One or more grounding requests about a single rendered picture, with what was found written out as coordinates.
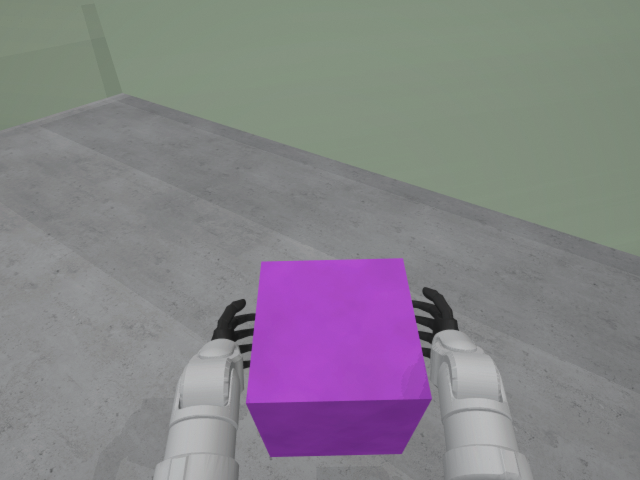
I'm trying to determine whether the left robot hand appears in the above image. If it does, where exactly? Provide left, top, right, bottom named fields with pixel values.
left=211, top=299, right=256, bottom=369

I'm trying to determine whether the right robot hand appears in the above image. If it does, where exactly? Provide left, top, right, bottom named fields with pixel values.
left=412, top=287, right=459, bottom=358

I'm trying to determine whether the robot right forearm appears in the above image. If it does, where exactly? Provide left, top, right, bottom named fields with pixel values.
left=430, top=330, right=534, bottom=480

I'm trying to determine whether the carton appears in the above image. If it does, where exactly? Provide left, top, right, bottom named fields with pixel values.
left=246, top=258, right=432, bottom=457

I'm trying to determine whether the robot left forearm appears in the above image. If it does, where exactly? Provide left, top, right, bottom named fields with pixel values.
left=153, top=339, right=244, bottom=480

